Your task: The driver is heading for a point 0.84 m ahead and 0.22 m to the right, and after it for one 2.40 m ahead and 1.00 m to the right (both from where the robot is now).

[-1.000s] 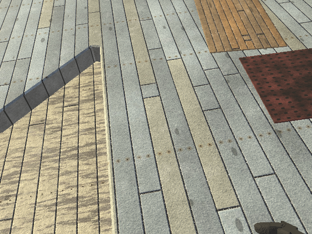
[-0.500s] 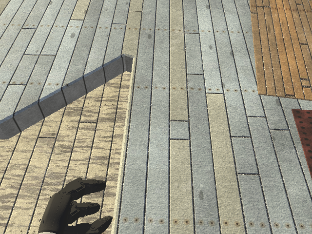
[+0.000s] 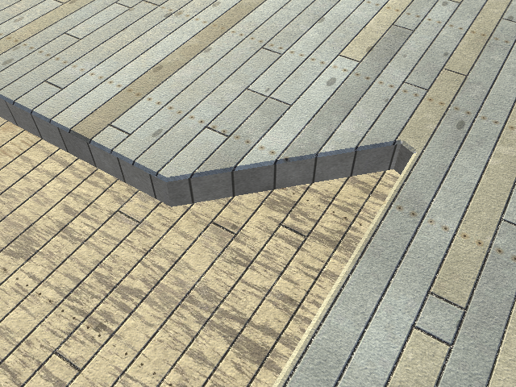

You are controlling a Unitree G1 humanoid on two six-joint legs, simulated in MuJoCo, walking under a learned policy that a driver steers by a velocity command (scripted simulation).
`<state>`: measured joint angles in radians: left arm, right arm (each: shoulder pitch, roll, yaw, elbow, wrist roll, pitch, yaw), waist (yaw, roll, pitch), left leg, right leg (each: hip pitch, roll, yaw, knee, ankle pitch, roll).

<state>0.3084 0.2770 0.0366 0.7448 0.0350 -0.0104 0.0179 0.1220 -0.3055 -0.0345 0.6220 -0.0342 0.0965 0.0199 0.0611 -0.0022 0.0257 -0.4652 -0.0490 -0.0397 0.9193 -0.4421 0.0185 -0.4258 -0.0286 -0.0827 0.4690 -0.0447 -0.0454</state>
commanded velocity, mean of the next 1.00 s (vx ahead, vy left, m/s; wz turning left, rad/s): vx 0.78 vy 0.00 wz -0.26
